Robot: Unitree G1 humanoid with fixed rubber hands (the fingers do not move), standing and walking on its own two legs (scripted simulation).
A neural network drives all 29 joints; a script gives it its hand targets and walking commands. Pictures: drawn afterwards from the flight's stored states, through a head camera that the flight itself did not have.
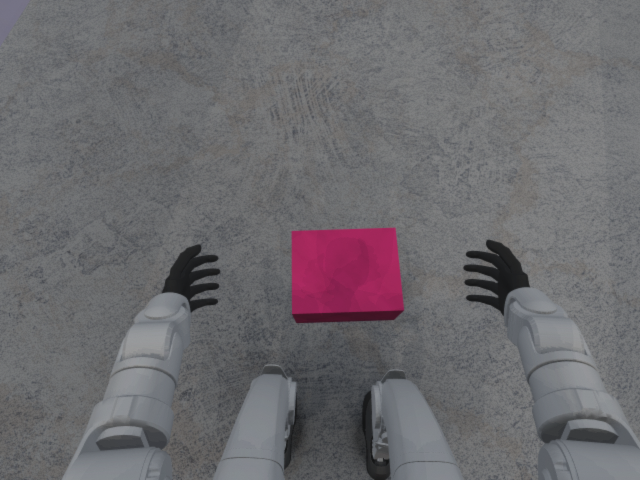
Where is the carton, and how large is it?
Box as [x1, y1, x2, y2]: [292, 228, 403, 322]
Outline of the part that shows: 395,228 292,231 292,314 296,322 393,319 403,310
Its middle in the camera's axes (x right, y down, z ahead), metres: +0.06 +0.10 +1.06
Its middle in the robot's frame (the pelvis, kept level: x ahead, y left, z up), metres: +0.49 -0.03 -0.61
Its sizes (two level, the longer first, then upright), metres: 0.274 0.218 0.154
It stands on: the floor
